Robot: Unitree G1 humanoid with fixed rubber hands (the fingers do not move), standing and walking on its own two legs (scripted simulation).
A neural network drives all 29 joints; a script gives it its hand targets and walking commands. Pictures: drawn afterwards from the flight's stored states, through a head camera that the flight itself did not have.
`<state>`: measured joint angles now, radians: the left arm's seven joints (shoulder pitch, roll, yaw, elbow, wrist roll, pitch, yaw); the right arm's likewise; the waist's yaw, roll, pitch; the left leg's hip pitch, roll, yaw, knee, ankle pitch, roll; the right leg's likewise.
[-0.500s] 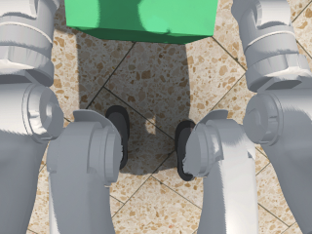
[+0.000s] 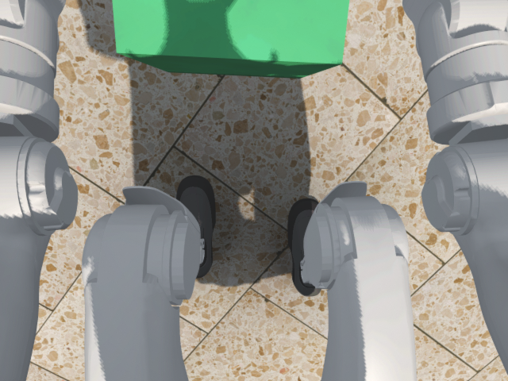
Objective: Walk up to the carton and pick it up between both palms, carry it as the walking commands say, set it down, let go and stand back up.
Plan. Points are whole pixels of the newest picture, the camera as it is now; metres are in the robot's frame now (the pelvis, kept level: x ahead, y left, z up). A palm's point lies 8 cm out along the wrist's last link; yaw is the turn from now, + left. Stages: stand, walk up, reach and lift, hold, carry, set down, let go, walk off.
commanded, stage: set down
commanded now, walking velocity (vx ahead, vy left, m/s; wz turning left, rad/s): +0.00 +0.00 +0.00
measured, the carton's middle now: out of the picture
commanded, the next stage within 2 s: let go in 1.18 s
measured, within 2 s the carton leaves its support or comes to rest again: neither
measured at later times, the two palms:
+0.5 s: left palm out of the picture +0.57 +0.25 +0.01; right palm out of the picture +0.59 -0.15 +0.01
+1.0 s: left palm out of the picture +0.56 +0.26 +0.17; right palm out of the picture +0.58 -0.16 +0.17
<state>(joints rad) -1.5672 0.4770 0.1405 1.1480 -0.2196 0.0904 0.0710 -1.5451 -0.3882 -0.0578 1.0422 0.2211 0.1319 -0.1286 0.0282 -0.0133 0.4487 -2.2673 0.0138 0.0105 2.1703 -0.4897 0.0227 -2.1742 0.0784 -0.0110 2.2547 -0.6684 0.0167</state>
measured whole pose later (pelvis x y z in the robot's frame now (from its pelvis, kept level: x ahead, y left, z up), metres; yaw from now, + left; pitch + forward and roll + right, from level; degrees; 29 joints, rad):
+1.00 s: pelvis +0.04 +0.01 +0.25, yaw +0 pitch +46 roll -2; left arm -1.21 0.34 0.32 0.91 -0.01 0.20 -0.01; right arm -1.21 -0.29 -0.29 0.89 0.03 0.19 -0.03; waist 0.03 -0.02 -0.05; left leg -1.71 -0.01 -0.01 1.22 -0.31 0.02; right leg -1.64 0.05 0.02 1.27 -0.43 0.02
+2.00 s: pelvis +0.12 +0.00 +0.40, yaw +2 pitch +9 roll +1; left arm 0.14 0.19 0.07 0.44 0.01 0.03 -0.07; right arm 0.08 -0.18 -0.08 0.49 -0.02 0.02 0.04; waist 0.01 -0.01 0.03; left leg -0.45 -0.03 -0.01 0.50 -0.20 0.00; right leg -0.39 0.02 0.04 0.55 -0.31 -0.01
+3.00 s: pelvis +0.18 +0.00 +0.40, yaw +5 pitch +4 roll +1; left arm 0.35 0.25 0.01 0.72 0.02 -0.04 0.03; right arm 0.33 -0.25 -0.01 0.79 -0.02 -0.05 -0.02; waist 0.01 0.00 -0.11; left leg -0.29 -0.04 -0.05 0.58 -0.35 0.01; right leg -0.18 0.02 0.00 0.54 -0.43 -0.02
